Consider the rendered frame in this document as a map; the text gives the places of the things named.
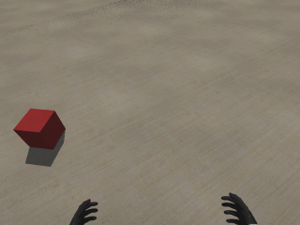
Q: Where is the carton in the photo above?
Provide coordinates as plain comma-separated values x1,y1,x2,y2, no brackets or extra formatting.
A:
13,109,66,150

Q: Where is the left robot hand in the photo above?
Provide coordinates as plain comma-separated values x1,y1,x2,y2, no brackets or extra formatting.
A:
69,199,98,225

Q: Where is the right robot hand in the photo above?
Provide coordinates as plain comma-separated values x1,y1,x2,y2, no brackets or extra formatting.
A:
221,192,258,225

